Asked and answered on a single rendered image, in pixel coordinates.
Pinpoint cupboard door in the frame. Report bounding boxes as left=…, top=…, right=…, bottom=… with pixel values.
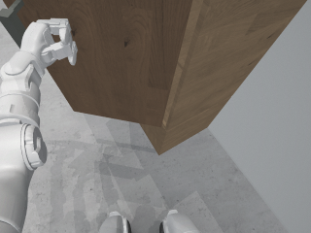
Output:
left=3, top=0, right=193, bottom=127

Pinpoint robot right shin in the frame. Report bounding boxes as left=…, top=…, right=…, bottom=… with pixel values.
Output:
left=167, top=210, right=178, bottom=216

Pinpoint left robot forearm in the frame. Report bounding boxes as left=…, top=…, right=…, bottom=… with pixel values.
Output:
left=0, top=51, right=46, bottom=129

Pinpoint robot left thigh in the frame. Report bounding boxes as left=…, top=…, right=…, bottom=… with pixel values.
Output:
left=98, top=216, right=128, bottom=233

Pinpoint left robot upper arm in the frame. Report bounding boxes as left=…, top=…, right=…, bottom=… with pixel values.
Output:
left=0, top=123, right=48, bottom=233

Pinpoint handle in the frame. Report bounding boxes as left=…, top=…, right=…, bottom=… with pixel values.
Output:
left=0, top=0, right=26, bottom=48

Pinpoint left robot hand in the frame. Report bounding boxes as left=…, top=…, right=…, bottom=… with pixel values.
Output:
left=20, top=18, right=78, bottom=69

